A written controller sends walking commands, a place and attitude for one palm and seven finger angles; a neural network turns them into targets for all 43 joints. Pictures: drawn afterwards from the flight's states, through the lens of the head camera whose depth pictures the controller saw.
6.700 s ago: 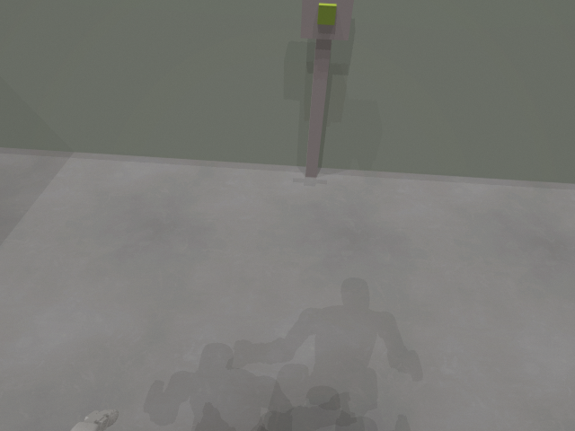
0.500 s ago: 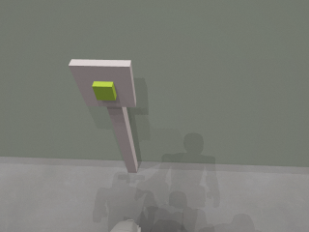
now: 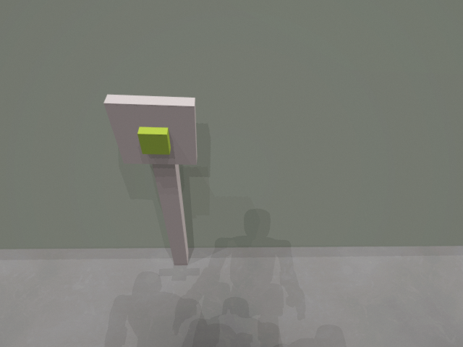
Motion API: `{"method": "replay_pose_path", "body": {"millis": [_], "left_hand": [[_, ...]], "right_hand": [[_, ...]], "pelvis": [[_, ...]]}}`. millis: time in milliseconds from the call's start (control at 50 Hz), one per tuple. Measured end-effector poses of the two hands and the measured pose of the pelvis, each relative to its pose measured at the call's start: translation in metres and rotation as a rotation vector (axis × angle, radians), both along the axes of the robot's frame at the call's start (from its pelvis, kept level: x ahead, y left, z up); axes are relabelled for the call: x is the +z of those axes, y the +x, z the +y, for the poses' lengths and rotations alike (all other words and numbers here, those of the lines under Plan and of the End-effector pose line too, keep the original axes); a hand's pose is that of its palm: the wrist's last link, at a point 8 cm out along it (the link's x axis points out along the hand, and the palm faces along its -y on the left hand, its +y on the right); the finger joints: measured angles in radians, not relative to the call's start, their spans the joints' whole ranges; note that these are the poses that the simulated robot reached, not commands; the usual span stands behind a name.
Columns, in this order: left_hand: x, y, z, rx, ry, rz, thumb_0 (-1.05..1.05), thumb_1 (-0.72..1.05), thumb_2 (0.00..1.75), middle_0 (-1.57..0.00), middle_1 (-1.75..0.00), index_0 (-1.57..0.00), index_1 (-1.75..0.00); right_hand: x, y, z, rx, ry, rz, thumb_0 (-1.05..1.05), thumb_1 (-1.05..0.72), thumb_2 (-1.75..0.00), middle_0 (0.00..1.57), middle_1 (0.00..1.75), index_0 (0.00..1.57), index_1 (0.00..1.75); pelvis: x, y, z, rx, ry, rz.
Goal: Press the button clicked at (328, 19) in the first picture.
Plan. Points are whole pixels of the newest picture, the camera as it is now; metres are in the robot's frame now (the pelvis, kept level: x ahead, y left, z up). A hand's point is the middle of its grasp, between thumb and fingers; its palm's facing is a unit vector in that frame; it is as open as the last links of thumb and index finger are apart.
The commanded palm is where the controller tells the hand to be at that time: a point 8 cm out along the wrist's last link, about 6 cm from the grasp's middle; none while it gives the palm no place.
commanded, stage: come to a stop and stand still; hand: left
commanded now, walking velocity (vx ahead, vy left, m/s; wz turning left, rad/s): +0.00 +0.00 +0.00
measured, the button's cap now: (155, 140) +0.52 +0.20 +0.03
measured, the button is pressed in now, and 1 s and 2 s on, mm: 0 0 0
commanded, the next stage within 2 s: look again from close up in 0.72 s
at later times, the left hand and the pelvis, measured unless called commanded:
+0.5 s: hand out of the picture -0.04 +0.08 -0.18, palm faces +0.08 -0.98 -0.20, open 7.3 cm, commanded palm none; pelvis -0.03 -0.09 -0.01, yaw +2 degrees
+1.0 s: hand out of the picture -0.07 +0.09 -0.19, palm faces +0.05 -0.98 -0.19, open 7.4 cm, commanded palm none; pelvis -0.05 -0.07 -0.01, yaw +2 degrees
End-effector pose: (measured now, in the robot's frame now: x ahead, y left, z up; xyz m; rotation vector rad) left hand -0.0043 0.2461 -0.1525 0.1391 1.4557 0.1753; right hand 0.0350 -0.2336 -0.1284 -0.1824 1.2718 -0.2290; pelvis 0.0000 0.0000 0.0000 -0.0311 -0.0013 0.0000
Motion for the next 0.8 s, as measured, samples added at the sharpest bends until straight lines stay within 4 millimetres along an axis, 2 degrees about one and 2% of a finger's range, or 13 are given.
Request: {"method": "replay_pose_path", "body": {"millis": [100,160,200,260,420,580,700,800], "left_hand": [[0.006,0.015,-0.025,-0.036,0.019,-0.079,0.0,0.91,0.9,-0.19,-0.3,-0.2,-0.3],[0.007,0.016,-0.046,-0.05,0.042,-0.128,0.0,0.91,0.9,-0.19,-0.3,-0.2,-0.3],[0.012,0.011,-0.063,-0.048,0.045,-0.136,0.0,0.91,0.9,-0.19,-0.3,-0.2,-0.3],[0.019,0.001,-0.078,-0.031,0.058,-0.129,0.0,0.93,0.9,-0.2,-0.3,-0.2,-0.3],[0.009,-0.027,-0.107,0.008,0.03,-0.066,0.01,0.94,0.9,-0.2,-0.3,-0.2,-0.3],[0.0,-0.056,-0.132,0.059,-0.028,0.0,0.01,0.93,0.9,-0.2,-0.3,-0.2,-0.3],[0.0,-0.065,-0.143,0.059,-0.049,0.002,0.0,0.92,0.9,-0.2,-0.3,-0.2,-0.3],[0.001,-0.067,-0.143,0.054,-0.049,-0.006,0.0,0.91,0.9,-0.2,-0.3,-0.2,-0.3]], "right_hand": [[-0.016,-0.056,-0.023,-0.046,0.042,0.103,0.0,-0.92,-0.9,0.2,0.3,0.21,0.29],[-0.031,-0.084,-0.038,-0.069,0.081,0.156,0.0,-0.91,-0.9,0.2,0.3,0.21,0.29],[-0.036,-0.098,-0.045,-0.075,0.105,0.189,0.0,-0.91,-0.9,0.2,0.3,0.2,0.29],[-0.036,-0.108,-0.05,-0.07,0.136,0.218,0.0,-0.91,-0.9,0.19,0.3,0.2,0.29],[-0.039,-0.108,-0.057,-0.036,0.148,0.239,0.0,-0.91,-0.9,0.19,0.3,0.2,0.29],[-0.034,-0.081,-0.058,0.014,0.129,0.189,0.0,-0.91,-0.9,0.19,0.3,0.2,0.29],[-0.032,-0.069,-0.069,0.025,0.104,0.146,0.01,-0.93,-0.9,0.19,0.3,0.2,0.29],[-0.03,-0.069,-0.072,0.029,0.098,0.129,0.01,-0.93,-0.9,0.19,0.3,0.2,0.29]], "pelvis": [[-0.004,-0.015,-0.022,0.004,0.021,-0.009],[-0.011,-0.023,-0.04,0.005,0.054,-0.016],[-0.009,-0.026,-0.049,0.015,0.049,-0.027],[-0.004,-0.026,-0.062,0.008,0.057,-0.023],[-0.008,-0.028,-0.082,0.029,0.026,-0.004],[-0.007,-0.03,-0.091,0.028,0.037,-0.014],[-0.006,-0.033,-0.092,0.027,0.039,-0.032],[-0.005,-0.037,-0.093,0.027,0.037,-0.036]]}}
